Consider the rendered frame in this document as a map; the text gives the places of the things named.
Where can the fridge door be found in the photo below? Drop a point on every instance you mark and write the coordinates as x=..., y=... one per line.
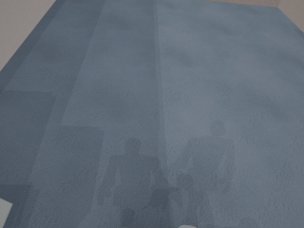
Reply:
x=4, y=209

